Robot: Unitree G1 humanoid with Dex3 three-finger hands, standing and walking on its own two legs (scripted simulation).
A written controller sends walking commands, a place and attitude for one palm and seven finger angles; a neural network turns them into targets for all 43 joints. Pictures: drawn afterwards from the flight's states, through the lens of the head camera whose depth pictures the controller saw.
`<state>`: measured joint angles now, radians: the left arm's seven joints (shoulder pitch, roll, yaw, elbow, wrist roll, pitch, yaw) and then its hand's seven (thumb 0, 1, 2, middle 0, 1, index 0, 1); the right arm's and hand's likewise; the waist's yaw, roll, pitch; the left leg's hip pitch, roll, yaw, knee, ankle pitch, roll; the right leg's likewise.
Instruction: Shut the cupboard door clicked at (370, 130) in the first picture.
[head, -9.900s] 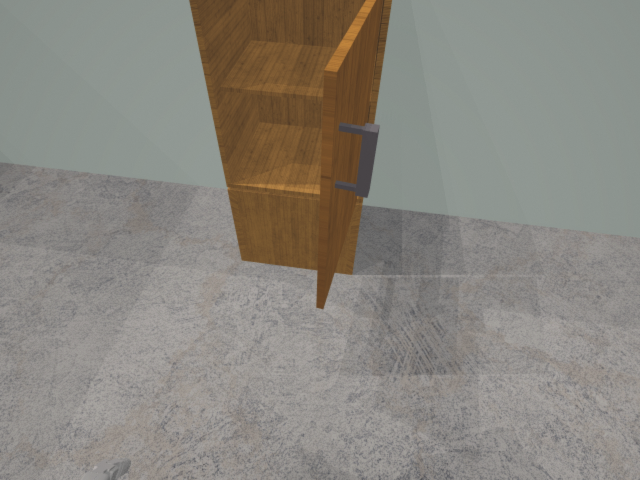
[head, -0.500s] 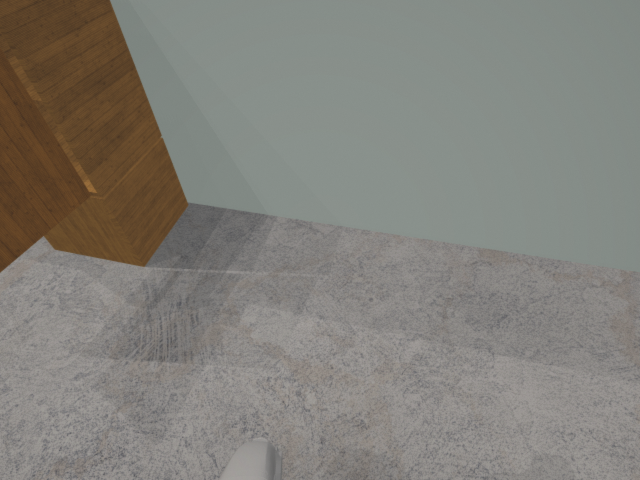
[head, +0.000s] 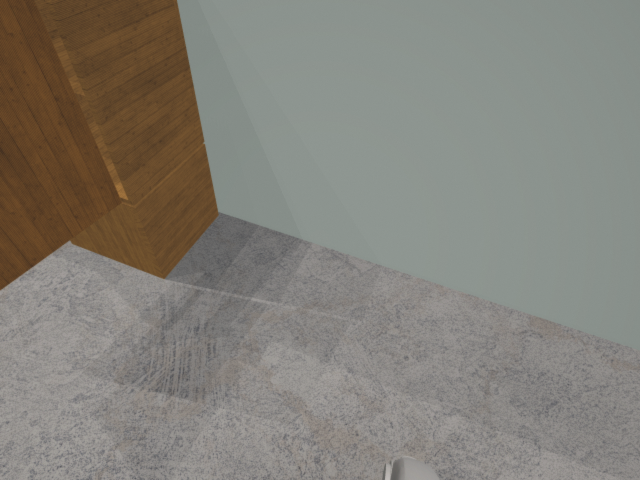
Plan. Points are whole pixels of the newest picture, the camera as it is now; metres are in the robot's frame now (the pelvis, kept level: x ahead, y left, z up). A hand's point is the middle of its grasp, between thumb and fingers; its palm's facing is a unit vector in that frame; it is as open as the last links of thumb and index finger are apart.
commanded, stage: walk to a spot facing it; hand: left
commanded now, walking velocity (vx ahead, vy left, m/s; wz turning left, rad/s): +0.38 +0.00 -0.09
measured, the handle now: out of the picture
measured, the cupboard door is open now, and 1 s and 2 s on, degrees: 83 83 83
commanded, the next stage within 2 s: turn to face it in 0.76 s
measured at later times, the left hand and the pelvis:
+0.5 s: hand (261, 387) +0.29 +0.12 -0.17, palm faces +0.02 -0.98 -0.21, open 7.3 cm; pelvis +0.21 -0.06 -0.01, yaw +0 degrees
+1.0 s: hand (232, 370) +0.33 +0.18 -0.19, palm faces +0.20 -0.97 -0.13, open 7.4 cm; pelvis +0.38 +0.02 -0.01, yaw +7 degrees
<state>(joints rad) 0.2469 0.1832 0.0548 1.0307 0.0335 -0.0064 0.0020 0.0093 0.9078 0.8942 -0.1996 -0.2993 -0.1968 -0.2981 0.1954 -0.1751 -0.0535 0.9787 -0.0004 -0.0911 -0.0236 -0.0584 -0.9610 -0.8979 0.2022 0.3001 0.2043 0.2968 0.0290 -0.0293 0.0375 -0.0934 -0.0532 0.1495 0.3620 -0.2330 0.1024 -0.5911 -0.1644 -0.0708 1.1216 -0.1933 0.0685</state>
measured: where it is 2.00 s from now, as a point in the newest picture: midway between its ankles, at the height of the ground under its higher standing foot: (326, 431)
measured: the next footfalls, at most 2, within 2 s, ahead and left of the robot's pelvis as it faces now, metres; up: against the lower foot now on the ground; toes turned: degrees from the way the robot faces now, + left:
right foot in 0.36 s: +0.29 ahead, -0.16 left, +0.00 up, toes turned -9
left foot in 0.82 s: +0.45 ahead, +0.10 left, +0.00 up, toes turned +15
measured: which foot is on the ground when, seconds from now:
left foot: down 0.00-0.34, up 0.36-0.80, down 0.82-1.00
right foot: up 0.00-0.34, down 0.36-0.84, up 0.86-1.00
